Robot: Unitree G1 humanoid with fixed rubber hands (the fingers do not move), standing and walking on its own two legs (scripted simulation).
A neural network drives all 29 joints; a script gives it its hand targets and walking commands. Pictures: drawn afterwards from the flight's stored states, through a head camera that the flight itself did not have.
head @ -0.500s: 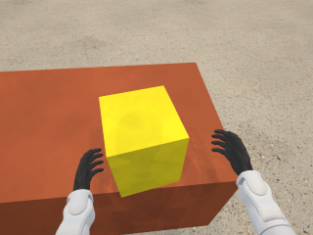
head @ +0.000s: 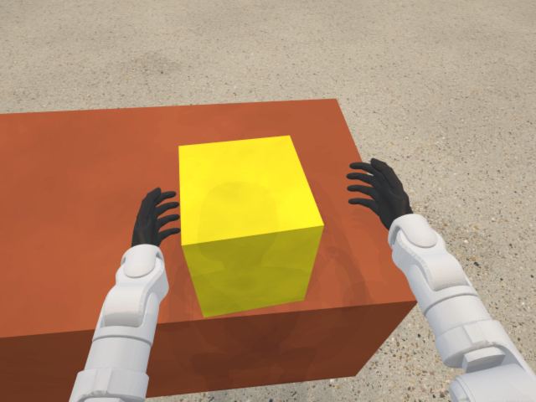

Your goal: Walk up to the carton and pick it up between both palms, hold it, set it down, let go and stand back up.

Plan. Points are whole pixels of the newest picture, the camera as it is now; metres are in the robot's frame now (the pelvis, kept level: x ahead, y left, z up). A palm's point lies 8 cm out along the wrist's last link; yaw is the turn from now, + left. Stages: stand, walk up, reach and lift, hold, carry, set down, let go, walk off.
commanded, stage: reach and lift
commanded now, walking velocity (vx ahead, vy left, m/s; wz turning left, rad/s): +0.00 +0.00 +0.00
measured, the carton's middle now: (245, 228) +0.43 +0.06 -0.02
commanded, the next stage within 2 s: none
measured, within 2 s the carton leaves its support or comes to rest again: neither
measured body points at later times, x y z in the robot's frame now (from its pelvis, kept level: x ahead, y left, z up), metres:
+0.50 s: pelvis +0.00 +0.00 +0.00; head +0.02 +0.00 +0.45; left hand +0.41 +0.21 +0.11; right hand +0.44 -0.15 +0.15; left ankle +0.03 +0.15 -0.74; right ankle +0.02 -0.11 -0.74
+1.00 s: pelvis +0.00 +0.01 -0.01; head +0.03 +0.03 +0.44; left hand +0.40 +0.22 +0.03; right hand +0.42 -0.16 +0.06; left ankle +0.03 +0.15 -0.74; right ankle +0.02 -0.11 -0.74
